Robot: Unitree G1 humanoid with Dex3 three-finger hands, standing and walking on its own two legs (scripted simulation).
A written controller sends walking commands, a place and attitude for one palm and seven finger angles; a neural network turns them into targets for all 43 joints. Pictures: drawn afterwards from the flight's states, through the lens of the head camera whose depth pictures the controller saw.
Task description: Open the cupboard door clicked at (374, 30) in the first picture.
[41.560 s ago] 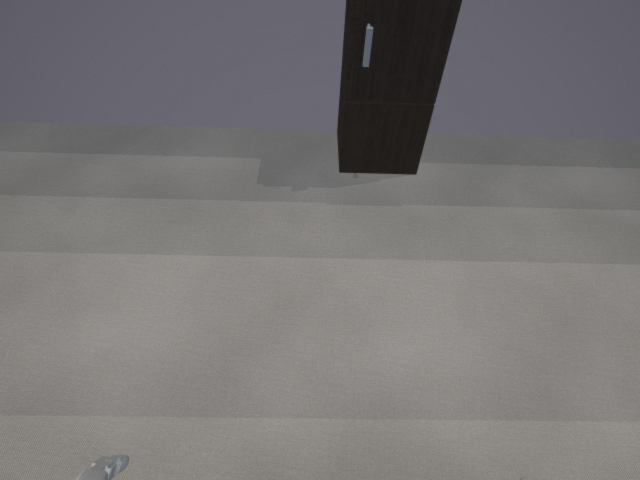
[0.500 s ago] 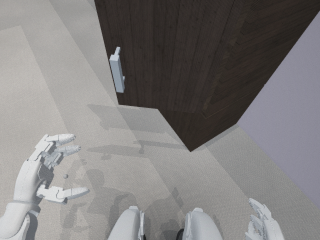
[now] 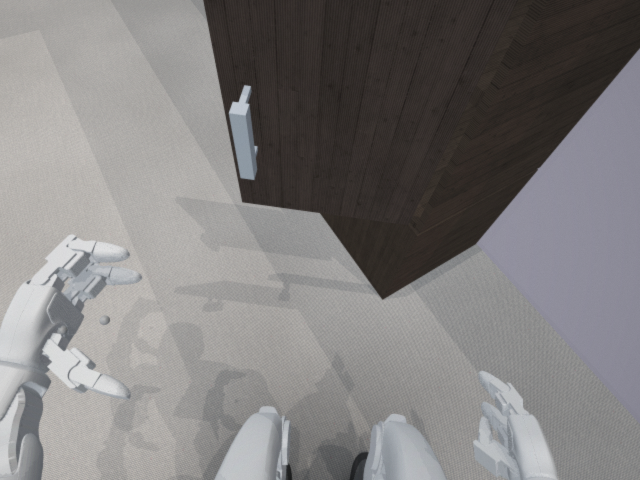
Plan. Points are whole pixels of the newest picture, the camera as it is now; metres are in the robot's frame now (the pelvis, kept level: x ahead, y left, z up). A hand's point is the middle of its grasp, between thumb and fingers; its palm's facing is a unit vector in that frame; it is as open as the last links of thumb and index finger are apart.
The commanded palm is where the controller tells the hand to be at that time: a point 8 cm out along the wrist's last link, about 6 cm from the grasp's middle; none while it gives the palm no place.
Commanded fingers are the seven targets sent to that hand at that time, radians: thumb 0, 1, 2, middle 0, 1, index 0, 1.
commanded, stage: raise the hand with hooked fingers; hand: left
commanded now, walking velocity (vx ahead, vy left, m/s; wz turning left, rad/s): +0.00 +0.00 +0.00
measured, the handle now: (247, 134) +0.60 +0.17 +0.00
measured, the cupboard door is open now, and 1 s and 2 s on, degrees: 51 51 51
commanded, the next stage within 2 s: move the hooked fingers beside the handle in 0.58 s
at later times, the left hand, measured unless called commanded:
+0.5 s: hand (108, 311) +0.28 +0.27 +0.03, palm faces -0.04 -1.00 -0.06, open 14.0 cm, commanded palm +0.26 +0.31 +0.04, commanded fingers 0.00 -0.50 0.30 -0.30 -1.20 -0.30 -1.20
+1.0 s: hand (144, 266) +0.34 +0.25 +0.03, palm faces -0.10 -0.99 -0.05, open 14.0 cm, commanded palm +0.33 +0.30 +0.03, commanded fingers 0.00 -0.50 0.30 -0.30 -1.20 -0.30 -1.20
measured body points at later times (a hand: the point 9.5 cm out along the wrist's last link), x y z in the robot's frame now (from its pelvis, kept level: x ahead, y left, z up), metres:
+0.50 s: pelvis +0.00 -0.01 +0.00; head +0.11 +0.02 +0.43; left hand +0.28 +0.32 +0.04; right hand +0.17 -0.26 -0.08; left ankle +0.02 +0.08 -0.63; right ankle +0.05 -0.13 -0.63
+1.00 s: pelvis +0.00 -0.01 -0.01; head +0.13 +0.02 +0.42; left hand +0.34 +0.30 +0.03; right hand +0.17 -0.26 -0.09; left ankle +0.02 +0.08 -0.63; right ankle +0.05 -0.13 -0.63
